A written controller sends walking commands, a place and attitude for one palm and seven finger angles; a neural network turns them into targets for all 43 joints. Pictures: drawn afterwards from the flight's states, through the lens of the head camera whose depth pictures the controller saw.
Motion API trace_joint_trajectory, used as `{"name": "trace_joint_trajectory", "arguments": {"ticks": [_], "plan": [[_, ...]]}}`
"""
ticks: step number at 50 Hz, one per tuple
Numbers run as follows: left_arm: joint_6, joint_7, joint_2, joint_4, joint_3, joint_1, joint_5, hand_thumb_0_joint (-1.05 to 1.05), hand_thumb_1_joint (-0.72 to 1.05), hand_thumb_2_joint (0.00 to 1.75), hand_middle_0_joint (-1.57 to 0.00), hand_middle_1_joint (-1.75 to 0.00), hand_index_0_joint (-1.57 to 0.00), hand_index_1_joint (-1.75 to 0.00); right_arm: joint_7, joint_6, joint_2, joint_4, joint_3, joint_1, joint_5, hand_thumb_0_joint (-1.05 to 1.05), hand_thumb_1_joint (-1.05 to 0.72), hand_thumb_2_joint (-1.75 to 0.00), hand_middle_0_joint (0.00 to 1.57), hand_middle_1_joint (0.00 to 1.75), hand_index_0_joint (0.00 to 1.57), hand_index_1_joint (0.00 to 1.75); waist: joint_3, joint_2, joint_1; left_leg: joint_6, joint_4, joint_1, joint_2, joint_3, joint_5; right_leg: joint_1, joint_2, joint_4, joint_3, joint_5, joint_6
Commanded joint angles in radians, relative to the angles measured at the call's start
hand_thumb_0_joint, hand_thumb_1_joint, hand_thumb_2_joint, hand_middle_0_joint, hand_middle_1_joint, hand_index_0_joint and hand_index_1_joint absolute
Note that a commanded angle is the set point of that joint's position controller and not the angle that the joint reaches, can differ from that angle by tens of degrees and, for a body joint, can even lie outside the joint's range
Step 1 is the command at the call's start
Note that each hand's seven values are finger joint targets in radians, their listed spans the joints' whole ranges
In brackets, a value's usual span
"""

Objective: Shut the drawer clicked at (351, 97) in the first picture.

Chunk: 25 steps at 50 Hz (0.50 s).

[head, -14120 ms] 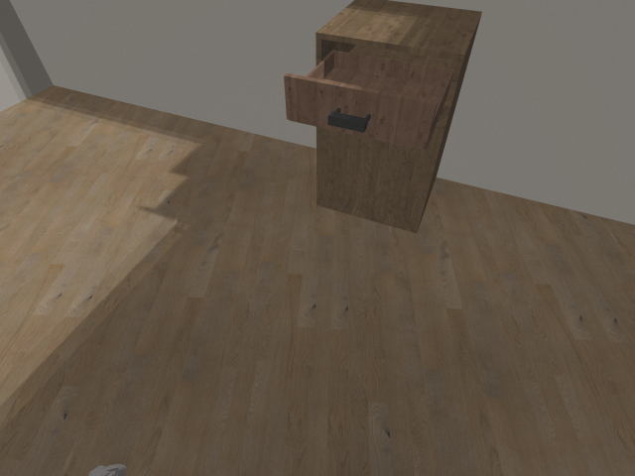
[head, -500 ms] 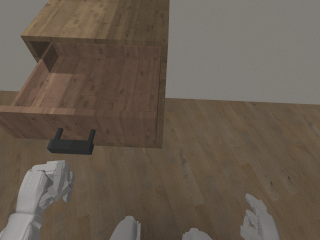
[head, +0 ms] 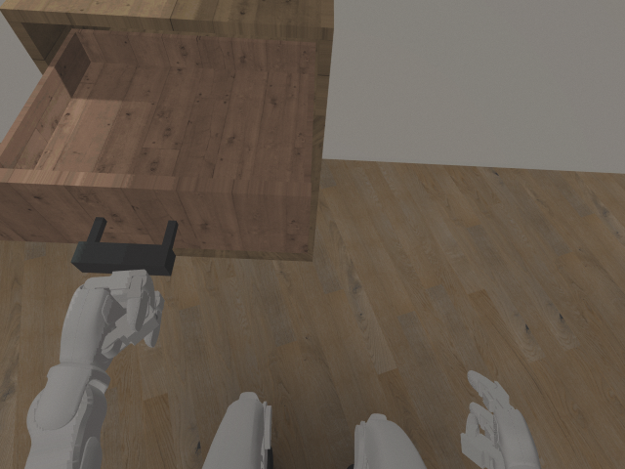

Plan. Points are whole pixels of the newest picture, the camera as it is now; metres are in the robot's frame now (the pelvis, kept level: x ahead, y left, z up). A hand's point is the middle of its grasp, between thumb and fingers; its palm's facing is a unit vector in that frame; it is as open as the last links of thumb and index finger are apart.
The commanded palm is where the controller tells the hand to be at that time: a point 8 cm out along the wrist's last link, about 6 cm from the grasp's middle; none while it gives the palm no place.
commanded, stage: bring the fist close to the handle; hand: left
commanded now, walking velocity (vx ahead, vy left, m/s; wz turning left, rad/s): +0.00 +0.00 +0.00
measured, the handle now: (130, 242) +0.38 +0.25 +0.03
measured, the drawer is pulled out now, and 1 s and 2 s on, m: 0.30 0.27 0.14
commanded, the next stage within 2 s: push the drawer shut in 0.32 s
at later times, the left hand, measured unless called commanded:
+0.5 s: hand (146, 323) +0.27 +0.20 +0.03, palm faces +0.00 -1.00 -0.06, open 3.3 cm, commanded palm +0.27 +0.26 +0.04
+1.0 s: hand (150, 282) +0.33 +0.21 +0.03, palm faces +0.00 -1.00 -0.06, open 2.9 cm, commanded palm +0.33 +0.26 +0.04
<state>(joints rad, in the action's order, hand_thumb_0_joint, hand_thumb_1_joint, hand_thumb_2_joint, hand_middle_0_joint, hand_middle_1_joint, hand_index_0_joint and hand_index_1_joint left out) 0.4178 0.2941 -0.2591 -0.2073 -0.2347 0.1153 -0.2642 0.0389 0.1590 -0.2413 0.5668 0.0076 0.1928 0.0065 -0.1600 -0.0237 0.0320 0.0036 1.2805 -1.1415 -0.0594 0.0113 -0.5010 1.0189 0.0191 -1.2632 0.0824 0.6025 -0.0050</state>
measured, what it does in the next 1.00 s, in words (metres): stands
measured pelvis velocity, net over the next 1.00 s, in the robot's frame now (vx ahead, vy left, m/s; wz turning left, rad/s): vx -0.01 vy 0.00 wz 0.01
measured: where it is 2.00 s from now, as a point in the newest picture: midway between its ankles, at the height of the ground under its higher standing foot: outside the picture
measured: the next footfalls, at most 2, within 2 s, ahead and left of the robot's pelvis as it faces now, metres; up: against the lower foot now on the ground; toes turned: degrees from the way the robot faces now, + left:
none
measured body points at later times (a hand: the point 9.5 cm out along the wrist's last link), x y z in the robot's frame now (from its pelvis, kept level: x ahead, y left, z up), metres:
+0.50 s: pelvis +0.00 +0.00 +0.00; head +0.10 +0.01 +0.44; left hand +0.27 +0.26 +0.04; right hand +0.18 -0.25 -0.09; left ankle +0.05 +0.12 -0.62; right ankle +0.00 -0.12 -0.62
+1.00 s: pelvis -0.01 +0.00 +0.00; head +0.10 +0.01 +0.43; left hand +0.32 +0.27 +0.03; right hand +0.15 -0.26 -0.11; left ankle +0.05 +0.12 -0.62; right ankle +0.00 -0.12 -0.62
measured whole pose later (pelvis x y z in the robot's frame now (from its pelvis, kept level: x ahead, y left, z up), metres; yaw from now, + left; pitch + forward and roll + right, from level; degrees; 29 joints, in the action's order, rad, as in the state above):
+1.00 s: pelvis -0.01 +0.00 +0.00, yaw +0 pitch +21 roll -3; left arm 0.40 0.31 -0.32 -0.42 -0.27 -0.14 -0.25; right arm 0.07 0.12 -0.26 0.62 0.02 0.20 0.02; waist -0.15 -0.03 0.03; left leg 0.00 1.29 -1.18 -0.06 0.04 -0.49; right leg 1.05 0.01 -1.27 0.10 0.59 -0.01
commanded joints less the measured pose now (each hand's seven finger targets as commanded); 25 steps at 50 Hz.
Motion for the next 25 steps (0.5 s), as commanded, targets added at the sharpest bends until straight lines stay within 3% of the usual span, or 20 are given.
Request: {"name": "trace_joint_trajectory", "arguments": {"ticks": [1,3,5,9,12,14,16,21,25], "plan": [[0.064,-0.020,-0.179,0.261,-0.103,-0.028,-0.018,0.00,0.90,0.90,-1.40,-1.60,-1.40,-1.60,0.005,0.034,-0.147,-0.155,-0.066,-0.002,0.007,0.00,-0.90,-0.90,0.20,0.30,0.20,0.30,-0.381,-0.075,-0.032,0.016,-0.189,0.393,0.030,0.040,0.272,-0.118,-0.039,0.180,-0.021,-0.276,-0.020],[0.051,-0.024,-0.154,0.274,-0.080,0.004,-0.019,0.00,0.90,0.90,-1.40,-1.60,-1.40,-1.60,0.001,0.026,-0.143,-0.162,-0.066,-0.005,0.009,0.00,-0.90,-0.90,0.20,0.30,0.20,0.30,-0.367,-0.081,-0.032,0.015,-0.196,0.388,0.031,0.039,0.262,-0.121,-0.039,0.187,-0.018,-0.265,-0.018],[0.034,-0.028,-0.137,0.244,-0.066,0.005,-0.018,0.00,0.90,0.90,-1.40,-1.60,-1.40,-1.60,0.003,0.015,-0.144,-0.158,-0.065,-0.001,0.011,0.00,-0.90,-0.90,0.20,0.30,0.20,0.30,-0.322,-0.045,-0.012,0.019,-0.192,0.359,0.032,0.038,0.238,-0.105,-0.042,0.196,-0.015,-0.257,-0.013],[0.040,-0.030,-0.139,0.214,-0.070,-0.017,-0.021,0.00,0.90,0.90,-1.40,-1.60,-1.40,-1.60,0.011,0.009,-0.149,-0.152,-0.065,0.001,0.013,0.00,-0.90,-0.90,0.20,0.30,0.20,0.30,-0.259,-0.008,0.003,0.023,-0.184,0.306,0.035,0.040,0.180,-0.087,-0.046,0.206,-0.018,-0.210,-0.014],[0.064,-0.017,-0.140,0.236,-0.068,-0.007,-0.027,0.00,0.90,0.90,-1.40,-1.60,-1.40,-1.60,0.013,0.012,-0.147,-0.154,-0.067,0.004,0.012,0.00,-0.90,-0.90,0.20,0.30,0.20,0.30,-0.289,-0.019,-0.002,0.023,-0.176,0.319,0.038,0.032,0.193,-0.106,-0.041,0.209,-0.027,-0.225,-0.014],[0.084,-0.015,-0.176,0.258,-0.091,-0.027,-0.029,0.00,0.90,0.90,-1.40,-1.60,-1.40,-1.60,0.016,0.014,-0.149,-0.148,-0.064,0.005,0.009,0.00,-0.90,-0.90,0.20,0.30,0.20,0.30,-0.298,-0.041,-0.002,0.024,-0.168,0.318,0.037,0.035,0.202,-0.105,-0.044,0.200,-0.029,-0.228,-0.017],[0.096,-0.010,-0.165,0.273,-0.077,-0.035,-0.025,0.00,0.90,0.90,-1.40,-1.60,-1.40,-1.60,0.015,0.015,-0.145,-0.149,-0.063,0.001,0.010,0.00,-0.90,-0.90,0.20,0.30,0.20,0.30,-0.304,-0.072,-0.002,0.023,-0.172,0.338,0.036,0.035,0.207,-0.093,-0.042,0.198,-0.028,-0.228,-0.018],[0.087,-0.003,-0.153,0.249,-0.066,-0.024,-0.028,0.00,0.90,0.90,-1.40,-1.60,-1.40,-1.60,0.016,0.014,-0.148,-0.147,-0.063,0.001,0.012,0.00,-0.90,-0.90,0.20,0.30,0.20,0.30,-0.296,-0.062,0.005,0.023,-0.173,0.334,0.035,0.039,0.192,-0.081,-0.044,0.201,-0.025,-0.214,-0.017],[0.064,-0.007,-0.182,0.204,-0.086,-0.131,-0.021,0.00,0.90,0.90,-1.40,-1.60,-1.40,-1.60,0.023,0.012,-0.157,-0.130,-0.060,0.007,0.010,0.00,-0.90,-0.90,0.20,0.30,0.20,0.30,-0.287,-0.062,0.017,0.023,-0.162,0.315,0.034,0.041,0.174,-0.058,-0.044,0.197,-0.026,-0.202,-0.016]]}}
